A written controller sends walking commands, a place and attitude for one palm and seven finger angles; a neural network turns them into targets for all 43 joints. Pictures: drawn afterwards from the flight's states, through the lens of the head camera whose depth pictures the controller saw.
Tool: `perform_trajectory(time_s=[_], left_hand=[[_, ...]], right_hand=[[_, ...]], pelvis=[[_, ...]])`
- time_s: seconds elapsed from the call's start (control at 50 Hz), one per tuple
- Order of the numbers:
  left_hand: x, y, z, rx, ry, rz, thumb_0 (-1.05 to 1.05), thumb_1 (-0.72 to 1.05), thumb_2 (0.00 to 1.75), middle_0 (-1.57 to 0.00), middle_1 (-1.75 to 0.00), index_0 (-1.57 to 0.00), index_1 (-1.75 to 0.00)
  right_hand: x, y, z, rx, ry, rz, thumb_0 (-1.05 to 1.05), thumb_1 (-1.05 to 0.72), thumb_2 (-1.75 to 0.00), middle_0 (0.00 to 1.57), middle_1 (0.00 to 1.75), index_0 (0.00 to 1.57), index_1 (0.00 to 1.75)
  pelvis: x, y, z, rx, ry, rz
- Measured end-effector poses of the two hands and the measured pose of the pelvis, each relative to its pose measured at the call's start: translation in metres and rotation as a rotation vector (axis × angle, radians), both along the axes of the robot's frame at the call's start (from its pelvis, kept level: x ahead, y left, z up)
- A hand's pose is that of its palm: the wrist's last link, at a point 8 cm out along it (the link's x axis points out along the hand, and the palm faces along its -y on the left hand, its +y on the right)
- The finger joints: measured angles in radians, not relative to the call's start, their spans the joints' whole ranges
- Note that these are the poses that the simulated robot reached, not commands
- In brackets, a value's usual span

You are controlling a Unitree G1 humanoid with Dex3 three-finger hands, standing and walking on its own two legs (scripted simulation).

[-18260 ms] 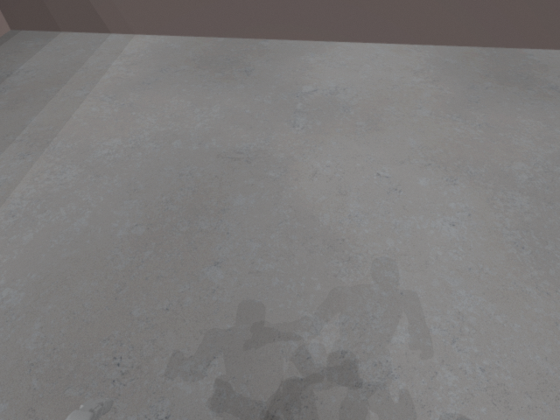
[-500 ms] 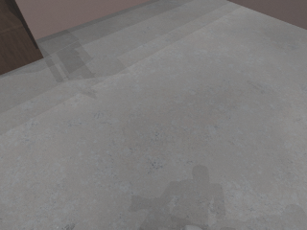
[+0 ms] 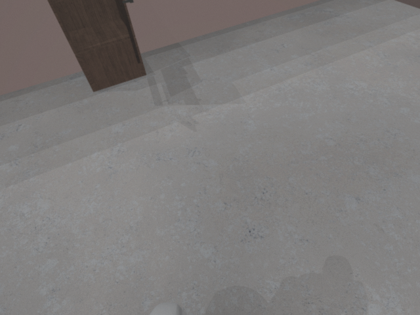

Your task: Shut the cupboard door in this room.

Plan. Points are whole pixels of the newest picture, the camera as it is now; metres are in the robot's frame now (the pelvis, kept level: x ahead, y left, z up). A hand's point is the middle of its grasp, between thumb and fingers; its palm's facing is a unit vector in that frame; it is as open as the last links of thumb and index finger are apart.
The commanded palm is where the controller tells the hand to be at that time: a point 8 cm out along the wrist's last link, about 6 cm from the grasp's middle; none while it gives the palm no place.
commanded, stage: turn or walk to find it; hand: left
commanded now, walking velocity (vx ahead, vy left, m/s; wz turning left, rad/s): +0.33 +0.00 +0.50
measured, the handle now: out of the picture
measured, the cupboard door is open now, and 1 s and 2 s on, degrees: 81 81 81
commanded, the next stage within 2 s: stand and wait in 1.96 s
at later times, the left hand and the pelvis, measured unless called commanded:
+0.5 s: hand out of the picture +0.14 +0.29 -0.17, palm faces +0.24 -0.95 -0.20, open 7.4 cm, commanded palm none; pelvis +0.13 +0.09 +0.00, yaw +12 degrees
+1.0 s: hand (124, 251) +0.29 +0.25 -0.17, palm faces +0.35 -0.91 -0.22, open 7.3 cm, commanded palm none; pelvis +0.35 +0.08 +0.00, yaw +18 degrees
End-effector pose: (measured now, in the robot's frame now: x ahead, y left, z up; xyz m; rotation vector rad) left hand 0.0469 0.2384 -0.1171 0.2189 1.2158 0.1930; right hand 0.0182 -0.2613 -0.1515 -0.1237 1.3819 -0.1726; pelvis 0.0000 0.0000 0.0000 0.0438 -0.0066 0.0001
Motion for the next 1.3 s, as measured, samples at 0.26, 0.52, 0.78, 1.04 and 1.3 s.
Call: perform_trajectory(time_s=[0.26, 0.52, 0.78, 1.04, 1.3], left_hand=[[-0.113, 0.059, -0.036, -0.071, 0.305, 0.282, 0.01, 0.91, 0.90, -0.20, -0.29, -0.20, -0.30], [0.095, 0.100, -0.021, -0.073, -0.016, 0.210, 0.01, 0.91, 0.90, -0.19, -0.29, -0.20, -0.30], [0.270, 0.073, -0.021, -0.024, -0.167, 0.170, 0.00, 0.91, 0.90, -0.20, -0.29, -0.20, -0.30], [0.215, 0.054, -0.023, -0.102, 0.150, 0.402, 0.00, 0.93, 0.90, -0.20, -0.29, -0.20, -0.30], [0.268, 0.102, -0.046, -0.220, 0.284, 0.452, 0.01, 0.91, 0.90, -0.20, -0.29, -0.20, -0.30]], right_hand=[[0.208, 0.092, 0.023, -0.036, -0.316, 0.323, 0.01, -0.91, -0.90, 0.20, 0.30, 0.20, 0.30], [0.192, 0.120, 0.014, -0.014, -0.102, 0.245, 0.00, -0.93, -0.90, 0.20, 0.30, 0.20, 0.30], [0.235, 0.080, -0.025, 0.013, 0.182, 0.187, 0.01, -0.91, -0.90, 0.20, 0.30, 0.20, 0.30], [0.469, 0.140, 0.010, 0.037, -0.132, 0.369, 0.01, -0.92, -0.90, 0.20, 0.30, 0.20, 0.30], [0.597, 0.251, 0.014, 0.039, -0.274, 0.439, 0.00, -0.91, -0.90, 0.20, 0.30, 0.20, 0.30]], pelvis=[[0.054, 0.059, -0.020, -0.033, 0.008, 0.130], [0.141, 0.085, -0.003, -0.026, -0.017, 0.208], [0.268, 0.059, -0.026, -0.016, -0.039, 0.268], [0.364, 0.084, -0.001, -0.045, -0.024, 0.330], [0.452, 0.166, -0.013, -0.054, -0.037, 0.325]])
